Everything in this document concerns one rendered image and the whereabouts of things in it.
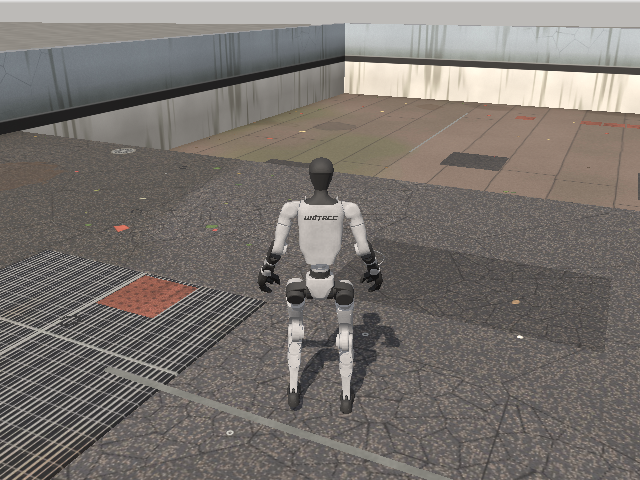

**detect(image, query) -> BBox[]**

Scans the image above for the right robot upper arm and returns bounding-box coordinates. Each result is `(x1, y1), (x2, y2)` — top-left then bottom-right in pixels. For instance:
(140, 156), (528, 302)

(341, 201), (371, 256)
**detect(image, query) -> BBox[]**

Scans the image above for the robot right forearm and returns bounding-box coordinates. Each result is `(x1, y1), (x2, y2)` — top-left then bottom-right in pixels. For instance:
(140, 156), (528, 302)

(361, 240), (380, 275)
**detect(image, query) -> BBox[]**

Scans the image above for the left robot upper arm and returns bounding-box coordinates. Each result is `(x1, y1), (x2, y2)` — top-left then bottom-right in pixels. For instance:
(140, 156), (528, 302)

(271, 201), (300, 256)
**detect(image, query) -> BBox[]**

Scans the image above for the robot right foot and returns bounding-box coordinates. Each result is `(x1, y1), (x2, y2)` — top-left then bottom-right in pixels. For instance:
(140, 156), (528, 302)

(340, 388), (355, 414)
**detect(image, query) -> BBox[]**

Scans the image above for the robot left hand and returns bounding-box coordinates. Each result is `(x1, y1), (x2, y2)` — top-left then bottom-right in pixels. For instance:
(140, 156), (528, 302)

(257, 270), (280, 293)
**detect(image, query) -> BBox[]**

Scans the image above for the humanoid robot head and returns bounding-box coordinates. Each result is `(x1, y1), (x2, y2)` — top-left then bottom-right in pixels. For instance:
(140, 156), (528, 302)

(304, 157), (338, 205)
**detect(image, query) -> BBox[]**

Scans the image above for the robot right hand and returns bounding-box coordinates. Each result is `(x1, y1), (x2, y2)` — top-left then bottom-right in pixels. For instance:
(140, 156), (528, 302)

(360, 271), (383, 292)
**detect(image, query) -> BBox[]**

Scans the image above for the robot left forearm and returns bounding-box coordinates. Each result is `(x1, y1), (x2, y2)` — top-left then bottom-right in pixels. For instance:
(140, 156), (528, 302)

(261, 240), (281, 277)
